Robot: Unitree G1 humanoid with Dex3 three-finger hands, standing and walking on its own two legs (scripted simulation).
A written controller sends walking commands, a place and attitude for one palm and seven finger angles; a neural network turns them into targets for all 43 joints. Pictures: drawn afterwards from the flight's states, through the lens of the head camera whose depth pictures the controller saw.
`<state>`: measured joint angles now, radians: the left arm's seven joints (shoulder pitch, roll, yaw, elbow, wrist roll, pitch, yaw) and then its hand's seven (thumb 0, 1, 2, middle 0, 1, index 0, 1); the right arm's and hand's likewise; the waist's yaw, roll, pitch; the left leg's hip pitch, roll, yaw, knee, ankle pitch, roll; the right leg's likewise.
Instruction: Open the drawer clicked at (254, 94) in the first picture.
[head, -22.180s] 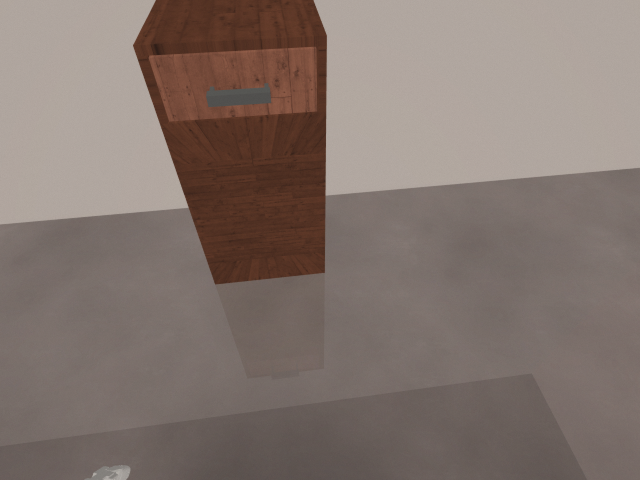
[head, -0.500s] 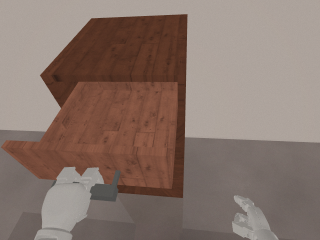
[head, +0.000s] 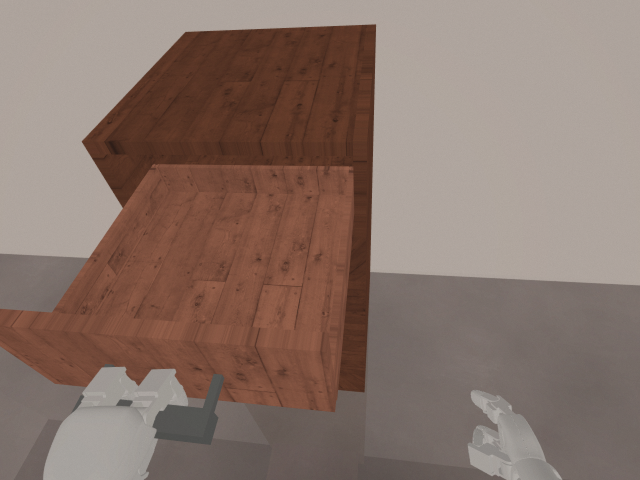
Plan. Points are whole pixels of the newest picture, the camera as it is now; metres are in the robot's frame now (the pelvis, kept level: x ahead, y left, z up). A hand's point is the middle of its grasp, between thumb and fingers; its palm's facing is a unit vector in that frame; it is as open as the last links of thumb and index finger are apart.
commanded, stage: pull the drawer open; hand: left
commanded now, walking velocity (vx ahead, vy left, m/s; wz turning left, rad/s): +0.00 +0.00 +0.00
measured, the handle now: (152, 398) +0.19 +0.21 +0.06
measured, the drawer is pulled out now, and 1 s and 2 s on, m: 0.30 0.28 0.27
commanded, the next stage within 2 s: open the thumb to release the handle in 0.04 s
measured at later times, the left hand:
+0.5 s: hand (130, 443) +0.15 +0.23 +0.04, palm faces +0.01 -0.13 -0.99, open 9.3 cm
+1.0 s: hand (139, 427) +0.16 +0.23 +0.04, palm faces +0.07 -0.14 -0.99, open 13.8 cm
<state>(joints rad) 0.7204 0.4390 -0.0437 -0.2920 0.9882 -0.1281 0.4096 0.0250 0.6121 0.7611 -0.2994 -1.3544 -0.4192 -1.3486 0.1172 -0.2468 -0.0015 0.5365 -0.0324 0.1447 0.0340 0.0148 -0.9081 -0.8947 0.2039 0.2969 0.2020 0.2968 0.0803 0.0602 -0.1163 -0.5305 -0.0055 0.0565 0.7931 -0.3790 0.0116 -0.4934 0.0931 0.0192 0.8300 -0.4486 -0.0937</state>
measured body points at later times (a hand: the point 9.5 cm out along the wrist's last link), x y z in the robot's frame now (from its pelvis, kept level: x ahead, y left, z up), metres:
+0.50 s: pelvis +0.00 +0.00 +0.00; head +0.01 -0.04 +0.45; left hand +0.14 +0.23 +0.10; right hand +0.21 -0.21 -0.10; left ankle +0.01 +0.12 -0.70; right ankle -0.02 -0.06 -0.70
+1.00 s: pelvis -0.01 +0.02 +0.00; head +0.00 -0.02 +0.45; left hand +0.15 +0.23 +0.09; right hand +0.21 -0.18 -0.10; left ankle +0.01 +0.12 -0.70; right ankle -0.02 -0.06 -0.70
